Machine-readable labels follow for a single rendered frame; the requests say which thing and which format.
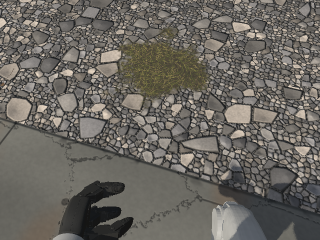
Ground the robot right thigh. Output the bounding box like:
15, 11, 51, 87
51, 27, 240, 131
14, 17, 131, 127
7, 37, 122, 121
211, 203, 267, 240

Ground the robot left hand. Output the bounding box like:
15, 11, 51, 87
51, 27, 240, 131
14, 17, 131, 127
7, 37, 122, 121
58, 180, 134, 240

